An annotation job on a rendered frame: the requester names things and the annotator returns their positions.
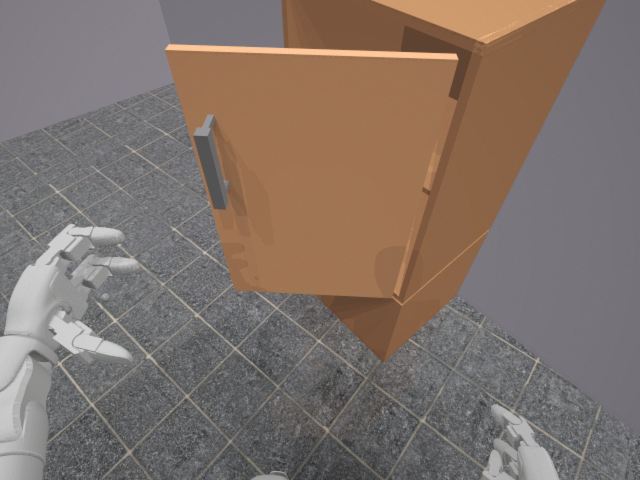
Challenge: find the left robot forearm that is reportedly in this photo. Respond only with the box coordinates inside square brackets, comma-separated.
[0, 335, 59, 480]

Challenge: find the robot left hand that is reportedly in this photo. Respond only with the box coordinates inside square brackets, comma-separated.
[4, 224, 141, 365]

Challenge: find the robot right hand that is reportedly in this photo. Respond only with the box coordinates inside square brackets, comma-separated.
[482, 404, 560, 480]

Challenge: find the cupboard door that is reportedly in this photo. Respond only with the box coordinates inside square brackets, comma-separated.
[165, 44, 459, 298]

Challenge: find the handle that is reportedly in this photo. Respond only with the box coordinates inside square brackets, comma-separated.
[193, 115, 230, 210]

